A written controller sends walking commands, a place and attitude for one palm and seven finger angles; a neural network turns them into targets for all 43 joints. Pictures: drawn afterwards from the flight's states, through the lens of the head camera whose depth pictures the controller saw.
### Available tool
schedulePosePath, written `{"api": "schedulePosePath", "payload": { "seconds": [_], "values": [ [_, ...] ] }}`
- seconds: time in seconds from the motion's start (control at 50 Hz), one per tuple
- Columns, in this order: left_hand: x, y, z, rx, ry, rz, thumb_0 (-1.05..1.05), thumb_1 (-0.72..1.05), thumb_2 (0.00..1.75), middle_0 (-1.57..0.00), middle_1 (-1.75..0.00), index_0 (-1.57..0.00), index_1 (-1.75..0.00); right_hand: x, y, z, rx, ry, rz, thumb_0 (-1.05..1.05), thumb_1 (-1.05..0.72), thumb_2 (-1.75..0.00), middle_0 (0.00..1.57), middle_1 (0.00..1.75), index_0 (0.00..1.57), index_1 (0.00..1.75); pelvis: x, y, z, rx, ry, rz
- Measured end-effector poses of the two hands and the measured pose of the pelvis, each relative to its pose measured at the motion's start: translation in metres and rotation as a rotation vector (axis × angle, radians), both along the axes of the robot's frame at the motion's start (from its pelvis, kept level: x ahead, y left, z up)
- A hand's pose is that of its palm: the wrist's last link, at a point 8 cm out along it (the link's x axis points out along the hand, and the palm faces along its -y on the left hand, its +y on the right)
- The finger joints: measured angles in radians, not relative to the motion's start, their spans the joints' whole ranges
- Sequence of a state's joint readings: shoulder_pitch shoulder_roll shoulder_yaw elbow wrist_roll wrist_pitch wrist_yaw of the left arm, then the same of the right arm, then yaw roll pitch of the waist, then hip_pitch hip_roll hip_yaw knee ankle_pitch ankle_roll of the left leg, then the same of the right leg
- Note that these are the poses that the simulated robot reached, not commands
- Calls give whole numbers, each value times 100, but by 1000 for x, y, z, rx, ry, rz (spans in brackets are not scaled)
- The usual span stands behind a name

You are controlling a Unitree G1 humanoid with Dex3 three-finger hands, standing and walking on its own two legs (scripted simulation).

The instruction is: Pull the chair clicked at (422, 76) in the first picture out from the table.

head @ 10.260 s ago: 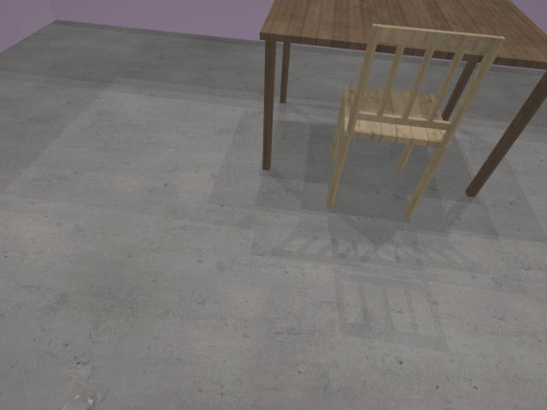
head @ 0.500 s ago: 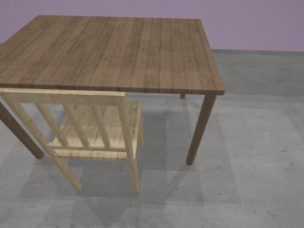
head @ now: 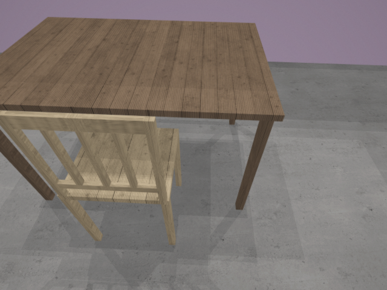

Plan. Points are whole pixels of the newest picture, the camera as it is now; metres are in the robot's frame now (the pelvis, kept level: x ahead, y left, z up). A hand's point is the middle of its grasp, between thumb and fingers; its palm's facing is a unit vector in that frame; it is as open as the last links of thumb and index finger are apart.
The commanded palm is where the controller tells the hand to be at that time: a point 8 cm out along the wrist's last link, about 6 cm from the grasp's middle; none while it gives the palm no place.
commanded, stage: shuffle to correct the standing spot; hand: left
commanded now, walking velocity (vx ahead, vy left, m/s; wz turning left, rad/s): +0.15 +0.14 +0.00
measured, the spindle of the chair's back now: (95, 160) +0.48 +0.33 -0.09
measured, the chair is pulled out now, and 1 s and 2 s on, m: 0.00 0.00 0.00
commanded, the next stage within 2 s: come to a stop and stand still in 0.28 s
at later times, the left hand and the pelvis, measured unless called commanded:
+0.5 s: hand out of the picture +0.08 +0.21 -0.18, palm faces +0.06 -0.98 -0.20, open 7.3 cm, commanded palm none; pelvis +0.06 +0.03 +0.00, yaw +2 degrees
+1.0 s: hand out of the picture +0.11 +0.21 -0.18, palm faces +0.12 -0.97 -0.22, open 7.3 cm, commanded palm none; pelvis +0.06 +0.02 -0.01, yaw +3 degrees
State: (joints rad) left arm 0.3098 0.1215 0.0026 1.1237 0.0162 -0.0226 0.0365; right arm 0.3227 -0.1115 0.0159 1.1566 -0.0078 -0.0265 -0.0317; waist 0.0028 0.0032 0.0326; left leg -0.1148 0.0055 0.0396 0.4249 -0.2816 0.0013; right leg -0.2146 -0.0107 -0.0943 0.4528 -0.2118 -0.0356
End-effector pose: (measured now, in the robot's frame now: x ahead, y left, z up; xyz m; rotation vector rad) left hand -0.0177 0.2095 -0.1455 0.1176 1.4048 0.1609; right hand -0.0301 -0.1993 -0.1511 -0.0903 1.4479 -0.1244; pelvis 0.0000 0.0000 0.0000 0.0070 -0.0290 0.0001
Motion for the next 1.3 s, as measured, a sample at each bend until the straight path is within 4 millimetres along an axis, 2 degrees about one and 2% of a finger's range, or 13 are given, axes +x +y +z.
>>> {"api": "schedulePosePath", "payload": {
  "seconds": [0.16, 0.32, 0.38, 0.48, 0.56, 0.66, 0.72, 0.88, 0.98, 1.04, 1.12, 1.22, 1.3],
  "values": [
    [-5, 1, -6, -14, -3, 46, 0, 91, 89, -20, -30, -20, -30, -2, -2, -2, -12, 39, 23, 1, -91, -90, 20, 30, 19, 30, 5, 4, -5, -20, 10, 20],
    [-1, 26, -15, -34, 50, 64, 0, 91, 89, -20, -30, -20, -30, 6, 11, 10, -64, 32, 8, 0, -91, -90, 20, 30, 19, 30, 24, 26, -7, -15, 28, 22],
    [21, 35, -9, -28, 41, 34, 0, 91, 89, -20, -30, -20, -30, 2, 21, 13, -56, 47, -15, 0, -91, -90, 20, 30, 19, 30, 34, 32, -3, -18, 36, 29],
    [75, 49, 0, 15, -36, 14, 1, 93, 89, -20, -30, -20, -30, -3, 41, 17, -10, 113, -16, 0, -91, -90, 20, 30, 19, 30, 53, 32, 1, -5, 46, 40],
    [121, 47, 4, 38, -102, 1, 1, 93, 90, -20, -30, -20, -29, 3, 48, 14, 25, 159, -12, 0, -91, -90, 20, 30, 19, 30, 67, 26, 0, 4, 44, 48],
    [169, 31, 2, 57, -187, -28, 1, 92, 90, -20, -30, -20, -29, 29, 37, -5, 55, 170, -31, 1, -91, -90, 20, 30, 20, 30, 87, 14, -12, 20, 34, 50],
    [178, 23, 3, 64, -212, -36, 0, 91, 90, -20, -30, -20, -30, 57, 19, -14, 38, 125, -40, 1, -91, -90, 20, 30, 20, 30, 89, 8, -14, 12, 25, 63],
    [156, 29, 6, 73, -219, 15, -1, 93, 89, -21, -30, -20, -30, 143, -18, -4, -46, -93, 42, 1, -91, -90, 20, 30, 19, 30, 73, 6, -8, 24, 22, 70],
    [123, 47, -1, 63, -183, 39, -1, 92, 89, -21, -30, -20, -30, 168, -18, 10, -87, -208, 88, 0, -92, -90, 20, 30, 19, 30, 61, 17, -9, 16, 25, 57],
    [102, 59, -12, 49, -144, 59, 0, 91, 89, -20, -30, -20, -30, 163, -9, 12, -108, -246, 94, 0, -92, -90, 19, 30, 19, 30, 56, 28, -14, 0, 18, 56],
    [75, 64, -8, 32, -80, 74, 0, 91, 89, -20, -30, -20, -30, 138, 10, 17, -89, -198, 99, 0, -92, -90, 20, 30, 19, 30, 57, 34, -5, -2, 14, 58],
    [49, 56, -1, 15, -6, 79, 0, 91, 90, -20, -30, -20, -30, 110, 18, 13, -63, -112, 84, 1, -94, -90, 20, 30, 20, 30, 61, 35, 1, 9, 32, 50],
    [42, 40, 1, 11, 57, 58, 0, 91, 90, -20, -30, -20, -29, 90, 18, 5, -31, -55, 51, 1, -93, -90, 20, 30, 20, 30, 62, 27, -1, 24, 44, 43]
  ]
}}
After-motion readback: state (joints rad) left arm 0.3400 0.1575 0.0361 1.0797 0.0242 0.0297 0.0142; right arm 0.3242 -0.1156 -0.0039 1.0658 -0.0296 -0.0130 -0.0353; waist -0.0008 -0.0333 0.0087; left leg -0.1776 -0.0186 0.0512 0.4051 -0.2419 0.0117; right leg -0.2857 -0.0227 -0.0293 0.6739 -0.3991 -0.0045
